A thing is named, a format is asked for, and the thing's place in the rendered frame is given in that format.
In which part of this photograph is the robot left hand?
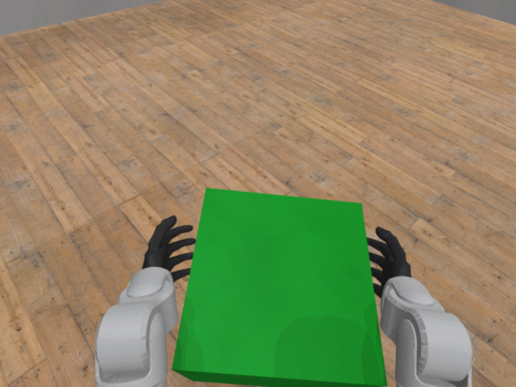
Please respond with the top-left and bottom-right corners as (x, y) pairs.
(142, 215), (196, 282)

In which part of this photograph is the right robot forearm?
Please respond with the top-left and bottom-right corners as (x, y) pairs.
(380, 277), (472, 387)

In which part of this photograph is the left robot forearm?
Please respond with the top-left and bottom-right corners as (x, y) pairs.
(95, 267), (178, 387)

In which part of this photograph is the robot right hand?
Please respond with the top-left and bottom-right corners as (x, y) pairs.
(367, 227), (412, 298)

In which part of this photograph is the carton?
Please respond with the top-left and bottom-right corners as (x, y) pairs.
(172, 188), (387, 387)

